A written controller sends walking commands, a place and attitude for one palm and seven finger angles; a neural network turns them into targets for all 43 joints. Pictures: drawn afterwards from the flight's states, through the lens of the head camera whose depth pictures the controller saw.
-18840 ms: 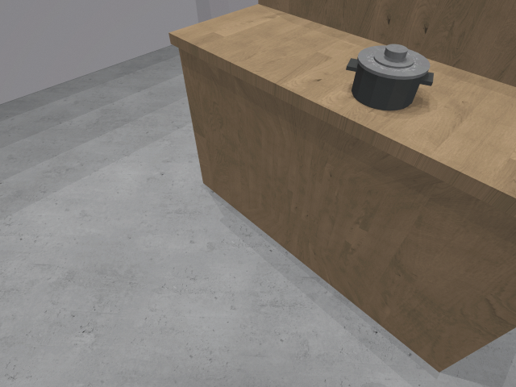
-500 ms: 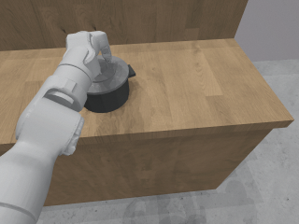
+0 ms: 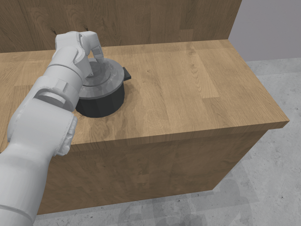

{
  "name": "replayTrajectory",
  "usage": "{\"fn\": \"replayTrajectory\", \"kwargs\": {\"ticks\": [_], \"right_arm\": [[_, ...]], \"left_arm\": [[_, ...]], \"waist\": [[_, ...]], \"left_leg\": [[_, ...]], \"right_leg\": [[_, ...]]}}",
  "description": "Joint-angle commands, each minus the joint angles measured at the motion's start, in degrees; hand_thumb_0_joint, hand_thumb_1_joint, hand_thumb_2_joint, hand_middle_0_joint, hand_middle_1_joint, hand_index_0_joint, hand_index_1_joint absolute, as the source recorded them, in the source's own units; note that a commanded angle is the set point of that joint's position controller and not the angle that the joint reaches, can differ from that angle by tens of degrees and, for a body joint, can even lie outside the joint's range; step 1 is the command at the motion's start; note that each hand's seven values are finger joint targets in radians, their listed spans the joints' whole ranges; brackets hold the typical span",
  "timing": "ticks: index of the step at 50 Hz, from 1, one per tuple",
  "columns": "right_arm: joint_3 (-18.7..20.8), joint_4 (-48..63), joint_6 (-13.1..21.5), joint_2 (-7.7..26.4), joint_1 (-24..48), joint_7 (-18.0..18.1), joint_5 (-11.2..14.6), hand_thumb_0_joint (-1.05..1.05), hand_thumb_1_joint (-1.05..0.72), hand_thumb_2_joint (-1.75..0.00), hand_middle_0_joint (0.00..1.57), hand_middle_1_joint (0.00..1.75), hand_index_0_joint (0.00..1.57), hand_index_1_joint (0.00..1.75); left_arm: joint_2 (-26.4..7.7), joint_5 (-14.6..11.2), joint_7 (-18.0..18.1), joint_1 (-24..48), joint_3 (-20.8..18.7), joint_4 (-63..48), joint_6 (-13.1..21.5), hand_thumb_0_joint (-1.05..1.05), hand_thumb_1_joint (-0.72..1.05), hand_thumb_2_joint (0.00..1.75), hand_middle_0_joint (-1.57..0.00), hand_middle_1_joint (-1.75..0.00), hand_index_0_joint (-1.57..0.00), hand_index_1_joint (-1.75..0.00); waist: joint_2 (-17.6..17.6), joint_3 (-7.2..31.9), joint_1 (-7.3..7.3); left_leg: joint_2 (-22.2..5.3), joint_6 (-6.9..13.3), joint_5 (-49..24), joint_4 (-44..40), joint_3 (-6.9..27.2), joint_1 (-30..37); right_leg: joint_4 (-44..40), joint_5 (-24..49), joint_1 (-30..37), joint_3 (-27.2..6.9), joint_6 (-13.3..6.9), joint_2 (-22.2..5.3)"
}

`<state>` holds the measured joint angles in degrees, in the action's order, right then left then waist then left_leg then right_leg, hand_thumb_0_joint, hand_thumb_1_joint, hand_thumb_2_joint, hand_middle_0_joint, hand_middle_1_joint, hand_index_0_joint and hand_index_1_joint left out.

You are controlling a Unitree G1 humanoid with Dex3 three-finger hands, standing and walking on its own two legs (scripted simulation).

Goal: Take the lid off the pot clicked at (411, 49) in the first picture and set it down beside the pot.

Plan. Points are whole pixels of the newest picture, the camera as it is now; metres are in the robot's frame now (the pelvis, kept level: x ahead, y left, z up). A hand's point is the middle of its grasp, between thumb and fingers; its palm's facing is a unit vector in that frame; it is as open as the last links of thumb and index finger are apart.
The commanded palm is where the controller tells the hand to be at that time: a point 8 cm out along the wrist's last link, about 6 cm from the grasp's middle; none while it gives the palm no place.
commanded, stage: lower the open fingers around the knob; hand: left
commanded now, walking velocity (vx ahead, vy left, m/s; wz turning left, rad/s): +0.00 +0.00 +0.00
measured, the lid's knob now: (91, 69) +0.51 +0.13 +0.15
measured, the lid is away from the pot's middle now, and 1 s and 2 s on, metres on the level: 0.00 0.01 0.01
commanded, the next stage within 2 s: close the fingers and squeeze the knob in 0.46 s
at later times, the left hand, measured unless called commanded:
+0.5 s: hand (91, 66) +0.48 +0.12 +0.18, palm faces -0.40 -0.09 -0.91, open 10.4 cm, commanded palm +0.49 +0.11 +0.22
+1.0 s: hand (94, 67) +0.48 +0.11 +0.18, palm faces -0.39 -0.10 -0.91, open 9.5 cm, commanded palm +0.48 +0.12 +0.22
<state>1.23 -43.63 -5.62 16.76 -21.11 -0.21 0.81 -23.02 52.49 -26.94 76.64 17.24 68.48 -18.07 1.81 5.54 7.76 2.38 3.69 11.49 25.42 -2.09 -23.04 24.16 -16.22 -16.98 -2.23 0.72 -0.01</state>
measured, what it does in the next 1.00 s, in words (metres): stands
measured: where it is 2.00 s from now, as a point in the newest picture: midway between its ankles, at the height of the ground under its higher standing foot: outside the picture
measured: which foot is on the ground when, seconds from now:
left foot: down 0.00-1.00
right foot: down 0.00-1.00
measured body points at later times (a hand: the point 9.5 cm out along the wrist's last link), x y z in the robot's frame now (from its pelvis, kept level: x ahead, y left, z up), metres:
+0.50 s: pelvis +0.00 +0.00 +0.00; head +0.03 -0.01 +0.45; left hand +0.50 +0.12 +0.23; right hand +0.03 -0.27 -0.14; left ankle +0.01 +0.08 -0.74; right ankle -0.05 -0.13 -0.74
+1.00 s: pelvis +0.00 -0.01 +0.00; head +0.03 -0.02 +0.45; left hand +0.50 +0.12 +0.23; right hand +0.02 -0.28 -0.14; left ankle +0.01 +0.08 -0.74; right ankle -0.05 -0.13 -0.74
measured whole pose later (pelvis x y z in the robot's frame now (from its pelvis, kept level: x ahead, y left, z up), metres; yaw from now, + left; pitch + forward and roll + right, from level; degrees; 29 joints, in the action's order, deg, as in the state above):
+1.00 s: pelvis +0.00 -0.01 +0.00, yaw +0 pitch +8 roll +0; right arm 0.9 -43.3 -6.0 16.3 -19.4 -0.1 0.8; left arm -21.3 51.7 -26.1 73.5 17.2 65.6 -17.9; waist 2.7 5.6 6.9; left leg 2.1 3.1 11.5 24.9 -1.8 -21.6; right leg 24.2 -16.6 -15.8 -2.1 0.1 0.3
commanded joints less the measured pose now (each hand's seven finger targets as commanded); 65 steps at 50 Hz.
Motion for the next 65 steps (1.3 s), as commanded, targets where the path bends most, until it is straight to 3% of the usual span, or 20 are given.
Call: {"fn": "replayTrajectory", "kwargs": {"ticks": [1, 5, 7, 10, 13, 17, 22, 28, 29, 30, 33, 38, 40, 43, 45, 49, 52, 53, 60, 65], "right_arm": [[2.48, 4.49, 1.31, 8.83, -2.13, 0.22, 0.22, 0.00, -0.90, -0.90, 0.20, 0.30, 0.20, 0.30], [2.57, 5.02, 1.02, 8.48, -1.27, -0.28, 0.22, 0.00, -0.90, -0.90, 0.20, 0.30, 0.20, 0.30], [2.50, 4.59, 0.88, 8.38, -1.38, -0.27, 0.34, 0.00, -0.90, -0.90, 0.20, 0.30, 0.20, 0.30], [2.45, 4.82, 0.95, 8.20, -0.61, -0.34, 0.13, 0.00, -0.90, -0.90, 0.20, 0.30, 0.20, 0.30], [2.52, 4.33, 0.92, 8.16, -0.75, -0.31, 0.21, 0.00, -0.90, -0.90, 0.20, 0.30, 0.20, 0.30], [1.78, 3.69, 0.83, 8.21, -0.23, 0.16, 0.32, 0.00, -0.90, -0.90, 0.20, 0.30, 0.20, 0.30], [1.69, 3.35, 0.91, 8.23, -0.20, 0.51, 0.14, 0.00, -0.90, -0.90, 0.20, 0.30, 0.20, 0.30], [2.19, 3.68, 0.95, 8.47, -1.28, 0.39, -0.19, 0.00, -0.90, -0.90, 0.20, 0.30, 0.20, 0.30], [2.11, 4.15, 1.03, 8.27, -0.65, 0.23, -0.16, 0.00, -0.90, -0.90, 0.20, 0.30, 0.20, 0.30], [1.98, 4.37, 1.11, 8.19, -0.67, 0.38, -0.20, 0.00, -0.90, -0.90, 0.20, 0.30, 0.20, 0.30], [2.00, 3.71, 0.90, 8.39, -1.27, 0.51, 0.23, 0.00, -0.90, -0.90, 0.20, 0.30, 0.20, 0.30], [1.89, 3.96, 0.86, 8.59, -0.98, 0.80, 0.18, 0.00, -0.90, -0.90, 0.20, 0.30, 0.20, 0.30], [1.91, 4.62, 1.19, 8.35, -0.61, 0.81, 0.02, 0.00, -0.90, -0.90, 0.20, 0.30, 0.20, 0.30], [2.31, 4.80, 1.16, 8.23, -0.77, 0.51, 0.17, 0.00, -0.90, -0.90, 0.20, 0.30, 0.20, 0.30], [2.40, 5.21, 1.39, 8.01, -0.41, 0.22, -0.01, 0.00, -0.90, -0.90, 0.20, 0.30, 0.20, 0.30], [1.90, 4.69, 0.96, 8.26, -0.35, 0.74, 0.24, 0.00, -0.90, -0.90, 0.20, 0.30, 0.20, 0.30], [1.57, 4.77, 0.81, 8.13, 0.56, 0.94, 0.61, 0.00, -0.90, -0.90, 0.20, 0.30, 0.20, 0.30], [1.96, 4.81, 0.69, 8.31, 0.09, 0.77, 0.44, 0.00, -0.90, -0.90, 0.20, 0.30, 0.20, 0.30], [1.78, 5.54, 0.27, 8.12, 0.63, 1.01, 0.30, 0.00, -0.90, -0.90, 0.20, 0.30, 0.20, 0.30], [2.01, 5.57, 0.13, 7.92, 0.68, 0.68, 0.36, 0.00, -0.90, -0.90, 0.20, 0.30, 0.20, 0.30]], "left_arm": [[-7.42, 0.69, 1.23, 28.69, -0.86, -8.54, 0.34, 0.00, -0.39, 1.59, -0.84, -0.08, -0.84, -0.08], [-5.48, 0.40, 1.45, 28.96, 0.11, -11.81, 0.56, 0.00, -0.39, 1.59, -0.84, -0.08, -0.84, -0.08], [-4.93, 0.40, 1.39, 29.31, 0.29, -10.21, -0.01, 0.00, -0.39, 1.59, -0.84, -0.08, -0.84, -0.08], [-5.14, -0.03, 1.58, 31.10, -0.17, -12.49, 0.19, 0.00, -0.39, 1.59, -0.84, -0.08, -0.84, -0.08], [-1.99, -1.16, 1.58, 29.72, 1.14, -10.90, -0.39, 0.00, -0.39, 1.59, -0.84, -0.08, -0.84, -0.08], [-4.65, -0.65, 1.69, 30.65, -0.30, -7.14, -1.40, 0.00, -0.39, 1.59, -0.84, -0.08, -0.84, -0.08], [-3.20, -0.33, 2.03, 32.16, 0.90, -6.65, -1.64, 0.00, -0.39, 1.59, -0.84, -0.08, -0.84, -0.08], [-4.34, -0.70, 1.99, 30.14, -0.28, -9.00, -0.32, 0.00, -0.39, 1.59, -0.84, -0.08, -0.84, -0.08], [-5.77, -0.29, 1.86, 30.92, -0.80, -10.71, -0.08, 0.00, -0.09, 0.88, -0.45, -0.75, -0.45, -0.75], [-7.48, -0.17, 1.92, 29.72, -2.24, -9.97, -0.07, 0.00, -0.08, 0.89, -0.45, -0.77, -0.45, -0.77], [-3.67, -0.97, 1.95, 28.03, 0.17, -6.80, -1.05, 0.00, -0.06, 0.90, -0.45, -0.82, -0.45, -0.82], [-6.41, -0.58, 2.21, 29.34, -0.97, -8.49, -0.62, 0.00, -0.01, 0.92, -0.46, -0.90, -0.46, -0.90], [-9.32, 0.26, 2.31, 29.73, -2.62, -10.22, -0.19, 0.00, 0.00, 0.92, -0.47, -0.92, -0.47, -0.92], [-5.64, -0.20, 2.22, 29.61, -0.33, -12.60, 0.31, 0.00, 0.03, 0.92, -0.48, -0.95, -0.48, -0.95], [-7.47, 0.16, 2.19, 29.06, -1.69, -14.66, 0.76, 0.00, 0.05, 0.92, -0.49, -0.97, -0.49, -0.97], [-10.53, -0.29, 2.18, 26.86, -3.73, -9.97, -0.12, 0.00, 0.09, 0.91, -0.52, -1.01, -0.52, -1.01], [-8.26, -0.13, 2.04, 26.91, -1.61, -8.86, -0.90, 0.00, 0.13, 0.90, -0.53, -1.03, -0.53, -1.03], [-7.29, -0.51, 2.11, 27.96, -1.23, -11.04, -0.63, 0.00, 0.14, 0.90, -0.54, -1.04, -0.54, -1.04], [-11.06, 0.64, 2.06, 28.51, -3.41, -11.44, -0.12, 0.00, 0.22, 0.86, -0.60, -1.07, -0.60, -1.07], [-7.55, 0.68, 2.28, 28.84, -1.16, -12.53, 0.04, 0.00, 0.29, 0.81, -0.64, -1.08, -0.64, -1.08]], "waist": [[-3.29, 18.21, 0.56], [-1.03, 20.34, 0.08], [-2.62, 18.82, 0.57], [-2.64, 21.54, 0.41], [-2.96, 19.58, 0.58], [-6.99, 16.12, 1.20], [-6.06, 17.26, 1.64], [-4.11, 21.68, 0.61], [-4.12, 22.97, 0.32], [-5.14, 22.76, -0.25], [-4.25, 16.16, 0.52], [-4.64, 17.31, 0.47], [-4.37, 20.51, -0.24], [-2.53, 21.44, 0.07], [-2.36, 23.66, -0.64], [-6.73, 17.81, -0.36], [-6.06, 15.77, 0.02], [-3.93, 17.34, -0.16], [-5.55, 20.30, -0.40], [-2.57, 19.73, -0.15]], "left_leg": [[1.24, 1.81, -22.16, 1.47, 2.06, 21.37], [0.83, 1.42, -25.80, 1.94, 2.91, 24.35], [0.81, 1.38, -24.05, 1.54, 3.03, 23.77], [0.85, 1.44, -25.67, 1.74, 3.05, 25.12], [0.76, 1.28, -25.03, 1.31, 3.21, 24.93], [1.42, 1.61, -18.16, 0.04, 2.65, 20.68], [1.61, 1.65, -15.65, 0.12, 2.53, 20.47], [1.26, 1.58, -22.67, 1.61, 2.50, 22.43], [1.42, 1.72, -22.94, 1.65, 2.34, 22.69], [1.63, 1.85, -22.09, 1.49, 2.15, 21.85], [1.67, 1.86, -19.94, 0.89, 1.64, 19.58], [1.77, 1.98, -18.28, 0.51, 1.66, 19.00], [1.86, 2.23, -19.59, 1.02, 1.55, 20.12], [1.29, 2.00, -22.87, 1.37, 1.70, 22.36], [1.27, 2.04, -27.02, 2.19, 1.99, 24.16], [1.89, 2.37, -19.85, 0.73, 0.86, 19.02], [1.90, 2.32, -18.25, 0.21, 0.71, 18.32], [1.64, 2.14, -20.62, 0.63, 0.91, 19.86], [1.80, 2.21, -19.82, 0.96, 0.89, 19.88], [1.27, 1.82, -22.44, 1.30, 1.55, 22.32]], "right_leg": [[-1.95, 20.90, -4.08, 3.13, -2.30, 4.50], [-1.56, 20.48, -5.09, 3.23, -2.48, 4.55], [-1.82, 19.40, -5.82, 3.44, -2.43, 4.70], [-1.59, 20.88, -4.64, 3.25, -2.43, 4.53], [-1.97, 20.18, -5.63, 3.62, -2.56, 4.53], [-2.41, 18.95, -4.57, 3.46, -2.38, 4.45], [-2.24, 18.21, -4.88, 3.18, -2.42, 4.31], [-1.33, 22.50, -2.70, 3.16, -2.54, 4.25], [-1.24, 22.98, -1.73, 2.73, -2.33, 4.19], [-1.22, 23.04, -0.59, 2.66, -2.29, 4.15], [-2.06, 21.98, -3.20, 3.14, -2.48, 4.40], [-2.11, 22.08, -1.66, 2.83, -2.58, 4.26], [-1.73, 23.15, -0.05, 2.15, -2.37, 4.07], [-1.74, 23.68, -1.19, 2.52, -2.49, 4.05], [-1.18, 25.25, -0.46, 2.36, -2.32, 4.19], [-2.12, 24.40, 0.77, 2.53, -2.11, 4.10], [-2.28, 23.49, -0.60, 2.55, -2.12, 3.93], [-2.17, 24.27, -0.71, 2.64, -2.33, 3.88], [-1.60, 24.28, 0.94, 2.27, -2.14, 3.80], [-1.71, 22.56, -2.02, 2.66, -2.41, 4.06]]}}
